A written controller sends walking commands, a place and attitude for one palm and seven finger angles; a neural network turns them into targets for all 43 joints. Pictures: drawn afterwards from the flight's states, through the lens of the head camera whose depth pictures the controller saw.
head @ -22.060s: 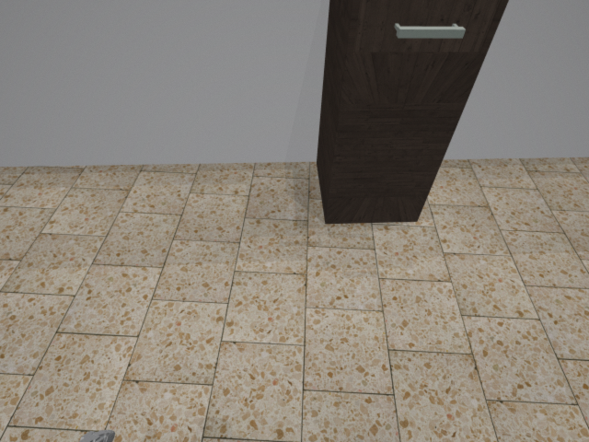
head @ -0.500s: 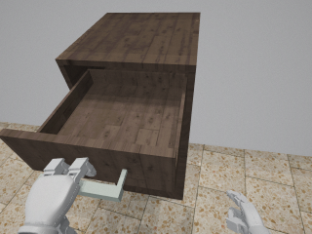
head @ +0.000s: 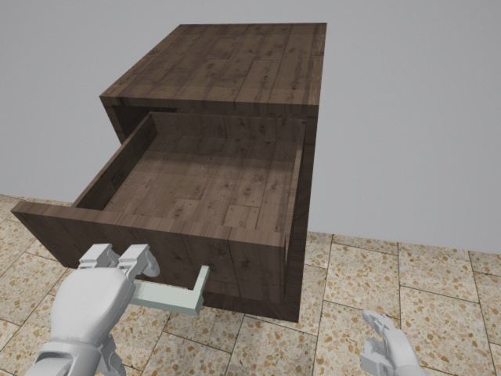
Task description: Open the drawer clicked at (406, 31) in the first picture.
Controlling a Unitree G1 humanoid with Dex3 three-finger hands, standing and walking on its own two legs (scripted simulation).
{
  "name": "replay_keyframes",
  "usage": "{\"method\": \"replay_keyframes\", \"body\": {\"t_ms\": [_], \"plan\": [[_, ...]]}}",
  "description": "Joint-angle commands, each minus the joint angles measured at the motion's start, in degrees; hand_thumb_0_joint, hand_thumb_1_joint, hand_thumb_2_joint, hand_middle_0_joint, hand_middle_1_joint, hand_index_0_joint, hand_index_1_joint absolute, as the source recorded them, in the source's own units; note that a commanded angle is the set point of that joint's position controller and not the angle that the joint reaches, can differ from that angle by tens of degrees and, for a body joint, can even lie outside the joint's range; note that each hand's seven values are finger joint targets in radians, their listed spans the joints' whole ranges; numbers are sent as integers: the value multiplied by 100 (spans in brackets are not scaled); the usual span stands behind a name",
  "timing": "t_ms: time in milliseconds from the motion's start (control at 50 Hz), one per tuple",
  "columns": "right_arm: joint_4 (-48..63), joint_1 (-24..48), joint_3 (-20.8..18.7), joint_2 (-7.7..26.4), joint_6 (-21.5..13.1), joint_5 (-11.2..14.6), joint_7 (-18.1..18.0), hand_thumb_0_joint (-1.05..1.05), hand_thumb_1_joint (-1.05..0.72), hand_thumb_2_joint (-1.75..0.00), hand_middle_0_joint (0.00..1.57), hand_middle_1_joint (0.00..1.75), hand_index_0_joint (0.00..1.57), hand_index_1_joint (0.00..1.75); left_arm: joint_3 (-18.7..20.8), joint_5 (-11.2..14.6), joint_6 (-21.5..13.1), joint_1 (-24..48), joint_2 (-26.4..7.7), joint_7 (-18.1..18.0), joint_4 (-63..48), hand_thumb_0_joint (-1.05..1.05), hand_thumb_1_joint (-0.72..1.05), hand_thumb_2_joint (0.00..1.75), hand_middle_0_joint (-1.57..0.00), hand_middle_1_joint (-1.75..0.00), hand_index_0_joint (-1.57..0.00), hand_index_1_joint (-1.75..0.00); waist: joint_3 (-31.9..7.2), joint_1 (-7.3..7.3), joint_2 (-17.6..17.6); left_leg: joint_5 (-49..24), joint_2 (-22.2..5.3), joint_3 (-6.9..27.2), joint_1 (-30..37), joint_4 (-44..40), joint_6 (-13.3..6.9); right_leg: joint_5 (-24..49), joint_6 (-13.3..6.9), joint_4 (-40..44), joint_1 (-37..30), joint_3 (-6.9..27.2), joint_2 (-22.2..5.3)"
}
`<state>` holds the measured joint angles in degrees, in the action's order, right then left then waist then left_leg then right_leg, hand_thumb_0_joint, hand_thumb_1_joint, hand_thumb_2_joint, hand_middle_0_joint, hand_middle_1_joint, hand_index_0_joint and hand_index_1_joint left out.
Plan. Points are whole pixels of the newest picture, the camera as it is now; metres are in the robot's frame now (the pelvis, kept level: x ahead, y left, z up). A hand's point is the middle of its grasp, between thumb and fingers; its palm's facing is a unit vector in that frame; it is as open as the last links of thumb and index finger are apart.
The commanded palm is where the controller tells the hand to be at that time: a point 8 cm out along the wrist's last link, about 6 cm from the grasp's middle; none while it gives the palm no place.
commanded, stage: lift the hand off the handle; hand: left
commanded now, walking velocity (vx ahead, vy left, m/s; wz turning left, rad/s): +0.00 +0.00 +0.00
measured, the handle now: (141, 278) +0.21 +0.20 +0.10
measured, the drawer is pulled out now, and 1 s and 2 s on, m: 0.29 0.28 0.28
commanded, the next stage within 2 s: draw the hand back to the body in 1.10 s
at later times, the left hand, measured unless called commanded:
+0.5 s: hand (104, 283) +0.17 +0.21 +0.15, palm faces +0.11 -0.10 -0.99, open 13.0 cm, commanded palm +0.14 +0.20 +0.23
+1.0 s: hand (102, 218) +0.20 +0.19 +0.24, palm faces +0.26 -0.05 -0.96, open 13.8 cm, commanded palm +0.14 +0.20 +0.30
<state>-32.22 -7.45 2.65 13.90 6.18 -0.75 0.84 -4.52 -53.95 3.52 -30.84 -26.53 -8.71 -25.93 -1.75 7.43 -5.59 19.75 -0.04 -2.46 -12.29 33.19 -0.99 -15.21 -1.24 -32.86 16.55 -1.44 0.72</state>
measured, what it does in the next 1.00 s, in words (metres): stands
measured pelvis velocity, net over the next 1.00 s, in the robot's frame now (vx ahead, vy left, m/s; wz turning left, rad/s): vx -0.02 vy -0.02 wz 0.01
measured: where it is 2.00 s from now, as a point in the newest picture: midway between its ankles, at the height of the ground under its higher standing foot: outside the picture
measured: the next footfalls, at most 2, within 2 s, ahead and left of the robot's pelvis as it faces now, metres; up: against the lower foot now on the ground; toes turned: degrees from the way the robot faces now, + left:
none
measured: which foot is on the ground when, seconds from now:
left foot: down 0.00-1.00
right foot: down 0.00-1.00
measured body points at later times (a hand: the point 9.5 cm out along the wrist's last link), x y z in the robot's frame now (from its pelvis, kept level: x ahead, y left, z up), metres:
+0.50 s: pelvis -0.01 +0.00 +0.01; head -0.03 -0.05 +0.46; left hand +0.16 +0.22 +0.20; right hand +0.24 -0.18 -0.07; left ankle -0.02 +0.11 -0.73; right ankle +0.03 -0.11 -0.73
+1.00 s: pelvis -0.02 -0.02 +0.01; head -0.05 -0.08 +0.45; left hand +0.18 +0.19 +0.29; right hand +0.23 -0.20 -0.07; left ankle -0.02 +0.11 -0.73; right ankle +0.03 -0.11 -0.73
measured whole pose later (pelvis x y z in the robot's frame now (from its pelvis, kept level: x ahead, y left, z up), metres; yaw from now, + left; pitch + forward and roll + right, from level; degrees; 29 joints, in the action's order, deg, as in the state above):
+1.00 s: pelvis -0.02 -0.02 +0.01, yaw +1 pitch -5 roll +1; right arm -32.3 -2.4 3.8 15.9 7.9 3.1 2.4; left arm 5.2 -40.7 12.7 -8.7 -36.3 10.1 -36.1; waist -0.3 6.2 -8.3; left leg 13.8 0.6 -1.9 -6.2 24.8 0.0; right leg -11.3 -2.1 -27.6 11.6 -2.0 0.2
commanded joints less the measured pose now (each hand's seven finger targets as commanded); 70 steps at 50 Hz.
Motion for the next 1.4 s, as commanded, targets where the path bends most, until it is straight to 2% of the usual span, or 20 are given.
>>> {"method": "replay_keyframes", "body": {"t_ms": [0, 140, 160, 320, 380, 420, 560, 620, 780, 940, 1020, 1060, 1100, 1120, 1180, 1220, 1260, 1320, 1340, 1380], "plan": [[1042, 1030, -245, 597, -304, 21, -125, 0, -90, -90, 20, 30, 20, 30, 1007, 126, -88, 1042, -931, -291, -1783, 0, -50, 30, -30, -120, -30, -120, -468, -58, 277, -1159, -85, 163, 88, -676, 16, 249, 16, 907, -376, 299, -106], [1022, 1109, -203, 593, -317, 58, -142, 0, -90, -90, 20, 30, 20, 30, 1093, 238, -17, 1346, -1065, -41, -2033, 0, -50, 30, -30, -120, -30, -120, -601, -48, 204, -1286, -96, 156, 346, -863, 13, 273, 34, 1075, -653, 250, -139], [965, 1173, -226, 592, -293, 62, -158, 0, -90, -90, 20, 30, 20, 30, 1095, 234, -5, 1428, -1089, 1, -1924, 0, -50, 30, -30, -120, -30, -120, -358, -73, 286, -1275, -91, 158, 331, -905, 20, 264, 28, 1147, -591, 274, -111], [1031, 1533, -165, 605, -344, 185, -175, 0, -90, -90, 20, 30, 20, 30, 1150, 459, 66, 1980, -1199, 306, -2324, 0, -50, 30, -30, -120, -30, -120, -421, -82, -119, -1339, -126, 260, 568, -1143, 35, 379, 16, 1252, -864, 269, -66], [928, 1325, -194, 610, -344, 117, -194, 0, -90, -90, 20, 30, 20, 30, 1238, 449, 24, 2168, -1375, 375, -2237, 0, -50, 30, -30, -120, -30, -120, -367, -76, 210, -1405, -92, 210, 569, -1197, 33, 364, 53, 1322, -921, 171, -114], [1021, 1584, -153, 603, -400, 204, -183, 0, -90, -90, 20, 30, 20, 30, 1305, 564, 63, 2221, -1381, 427, -2449, 0, -50, 30, -30, -120, -30, -120, -446, -71, -77, -1331, -116, 284, 622, -1234, 37, 370, 26, 1323, -979, 252, -59], [873, 1528, -159, 608, -340, 191, -100, 0, -90, -90, 20, 30, 20, 30, 1534, 675, 233, 2588, -1695, 744, -2179, 0, -50, 30, -30, -120, -30, -120, -406, -50, 189, -1453, -70, 241, 501, -1331, 53, 465, 54, 1298, -1156, 143, -115], [1034, 1764, -108, 630, -377, 295, -64, 0, -90, -90, 20, 30, 20, 30, 1642, 922, 311, 2624, -1754, 854, -2501, 0, -50, 30, -30, -120, -30, -120, -525, -46, -206, -1504, -100, 300, 539, -1316, 64, 650, 52, 1262, -1232, 200, -69], [908, 1770, -117, 600, -146, 346, 89, 0, -90, -90, 20, 30, 20, 30, 1479, 992, 780, 2974, -1693, 1401, -1704, 0, -50, 30, -30, -120, -30, -120, -84, -33, 342, -1137, -40, 157, 50, -1517, 54, 245, 95, 1167, -1143, 72, -116], [1095, 1898, -61, 630, -125, 397, 127, 0, -90, -90, 20, 30, 20, 30, 2062, 1205, 901, 3440, -2367, 1666, -2047, 0, -50, 30, -30, -120, -30, -120, -840, 54, 227, -1174, 7, 118, -109, -1257, 22, 273, 114, 944, -1492, 264, -189], [1089, 1926, -108, 643, -204, 517, 129, 0, -90, -90, 20, 30, 20, 30, 2268, 1512, 967, 2996, -2368, 1775, -1846, 0, -50, 30, -30, -120, -30, -120, -478, -33, 159, -1218, -26, 110, -94, -1074, 36, 425, 120, 984, -1109, 310, -170], [1007, 1732, -108, 650, -181, 441, 127, 0, -90, -90, 20, 30, 20, 30, 2328, 1529, 953, 2849, -2426, 1883, -1535, 0, -50, 30, -30, -120, -30, -120, -312, -27, 623, -1123, 4, 61, -239, -1057, 28, 226, 167, 1011, -1052, 302, -230], [1090, 1738, -121, 686, -206, 441, 95, 0, -90, -90, 20, 30, 20, 30, 2414, 1588, 903, 2900, -2558, 1922, -1701, 0, -50, 30, -30, -120, -30, -120, -425, -5, 614, -1011, 35, 37, -240, -988, 5, 84, 202, 1025, -1058, 368, -268], [1088, 1861, -125, 709, -292, 521, 91, 0, -90, -90, 20, 30, 20, 30, 2330, 1662, 903, 2951, -2462, 1927, -1779, 0, -50, 30, -30, -120, -30, -120, -413, -99, 301, -951, 17, 87, -166, -931, 21, 22, 176, 1035, -910, 387, -201], [1037, 1589, -133, 712, -380, 405, 3, 0, -90, -90, 20, 30, 20, 30, 2408, 1606, 712, 3097, -2628, 1975, -1601, 0, -50, 30, -30, -120, -30, -120, -455, -75, 653, -899, 83, 35, -182, -863, -12, -217, 233, 1087, -930, 388, -312], [1051, 1702, -150, 716, -521, 463, -26, 0, -90, -90, 20, 30, 20, 30, 2453, 1727, 575, 3145, -2635, 1946, -1782, 0, -50, 30, -30, -120, -30, -120, -454, -138, 302, -789, 51, 106, -88, -745, 11, -364, 197, 1162, -782, 502, -292], [956, 1469, -148, 696, -553, 342, -74, 0, -90, -90, 20, 30, 20, 30, 2708, 1660, 400, 3112, -2863, 1924, -1442, 0, -50, 30, -30, -120, -30, -120, -450, -71, 714, -817, 95, 76, -185, -719, 4, -489, 240, 1186, -882, 485, -398], [966, 1581, -204, 732, -697, 404, -79, 0, -90, -90, 20, 30, 20, 30, 2969, 1824, 236, 3009, -2990, 1834, -1697, 0, -50, 30, -30, -120, -30, -120, -539, -62, 73, -910, 67, 148, -51, -634, 36, -219, 168, 1169, -831, 555, -344], [971, 1424, -159, 684, -685, 312, -74, 0, -90, -90, 20, 30, 20, 30, 2958, 1811, 182, 3071, -2965, 1833, -1758, 0, -50, 30, -30, -120, -30, -120, -783, 0, 255, -1056, 112, 148, -93, -667, 46, -24, 180, 1056, -1110, 478, -428], [965, 1349, -204, 713, -689, 320, -85, 0, -90, -90, 20, 30, 20, 30, 3018, 1922, 169, 2602, -2882, 1822, -1604, 0, -50, 30, -30, -120, -30, -120, -512, -12, 411, -1097, 91, 103, -127, -696, 37, 189, 220, 1067, -983, 395, -394]]}}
